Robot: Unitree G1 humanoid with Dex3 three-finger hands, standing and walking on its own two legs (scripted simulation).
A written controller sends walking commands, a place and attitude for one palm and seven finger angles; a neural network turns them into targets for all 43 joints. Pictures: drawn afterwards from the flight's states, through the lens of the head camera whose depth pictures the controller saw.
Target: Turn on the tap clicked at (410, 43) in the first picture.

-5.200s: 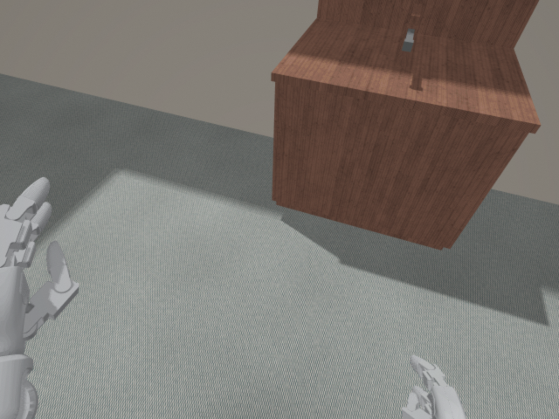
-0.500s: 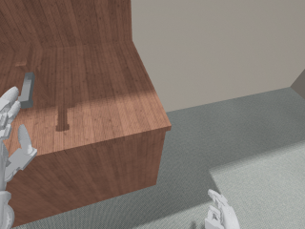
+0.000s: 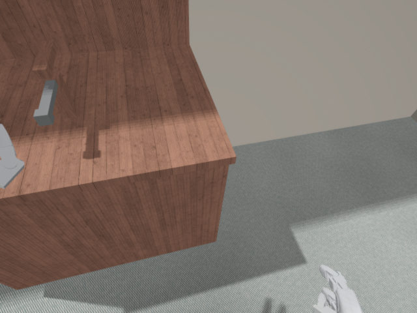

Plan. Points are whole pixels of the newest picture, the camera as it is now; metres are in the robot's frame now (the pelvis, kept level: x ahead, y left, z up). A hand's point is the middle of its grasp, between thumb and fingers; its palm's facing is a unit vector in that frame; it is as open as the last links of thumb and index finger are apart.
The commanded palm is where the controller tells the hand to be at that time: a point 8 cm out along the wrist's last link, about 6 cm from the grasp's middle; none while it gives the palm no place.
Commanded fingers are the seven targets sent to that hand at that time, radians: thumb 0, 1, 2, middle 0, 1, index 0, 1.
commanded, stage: come to a stop and stand still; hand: left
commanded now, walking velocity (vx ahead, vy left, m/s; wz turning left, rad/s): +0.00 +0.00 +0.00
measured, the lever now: (44, 117) +0.46 +0.42 +0.08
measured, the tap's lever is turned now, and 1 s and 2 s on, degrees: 0 0 0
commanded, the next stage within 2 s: look again from close up in 0.88 s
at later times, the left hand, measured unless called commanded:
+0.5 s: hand (26, 165) +0.25 +0.28 +0.19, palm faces +0.40 -0.84 -0.36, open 7.4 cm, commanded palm +0.19 +0.32 +0.19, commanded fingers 0.00 0.90 0.90 -0.20 -0.30 -0.20 -0.30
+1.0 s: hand (34, 166) +0.26 +0.29 +0.18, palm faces +0.37 -0.85 -0.38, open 7.4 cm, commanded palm +0.21 +0.32 +0.19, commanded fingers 0.00 0.90 0.90 -0.20 -0.30 -0.20 -0.30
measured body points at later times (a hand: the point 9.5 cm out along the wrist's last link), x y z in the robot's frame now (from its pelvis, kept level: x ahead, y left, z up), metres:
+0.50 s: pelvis +0.02 +0.05 +0.01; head +0.04 +0.06 +0.46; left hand +0.23 +0.33 +0.21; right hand +0.18 -0.17 -0.07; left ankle +0.01 +0.12 -0.73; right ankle +0.06 -0.09 -0.73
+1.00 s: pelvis +0.04 +0.05 +0.01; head +0.06 +0.05 +0.46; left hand +0.24 +0.33 +0.20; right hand +0.23 -0.18 -0.06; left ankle +0.01 +0.12 -0.73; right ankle +0.06 -0.09 -0.73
